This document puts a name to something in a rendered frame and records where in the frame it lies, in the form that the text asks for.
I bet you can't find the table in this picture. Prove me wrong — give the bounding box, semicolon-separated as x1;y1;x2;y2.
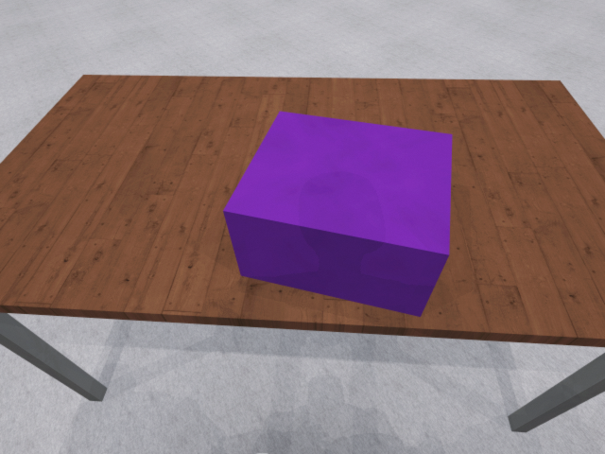
0;75;605;432

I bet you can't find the carton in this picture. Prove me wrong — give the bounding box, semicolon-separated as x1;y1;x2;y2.
223;112;452;317

